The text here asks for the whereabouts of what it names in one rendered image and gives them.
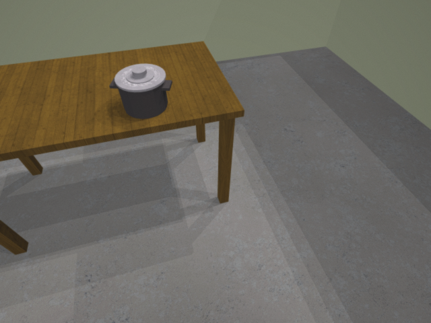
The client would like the table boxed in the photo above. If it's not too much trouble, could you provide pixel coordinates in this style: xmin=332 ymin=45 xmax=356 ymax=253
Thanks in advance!
xmin=0 ymin=41 xmax=244 ymax=255

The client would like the lid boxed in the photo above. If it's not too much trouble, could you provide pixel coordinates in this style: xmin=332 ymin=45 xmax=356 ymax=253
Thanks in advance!
xmin=114 ymin=64 xmax=166 ymax=92

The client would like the knob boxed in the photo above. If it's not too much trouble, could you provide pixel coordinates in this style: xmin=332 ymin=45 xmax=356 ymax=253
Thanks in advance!
xmin=132 ymin=66 xmax=147 ymax=77

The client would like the pot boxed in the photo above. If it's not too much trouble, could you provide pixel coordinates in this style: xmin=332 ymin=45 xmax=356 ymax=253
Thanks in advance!
xmin=109 ymin=79 xmax=172 ymax=119

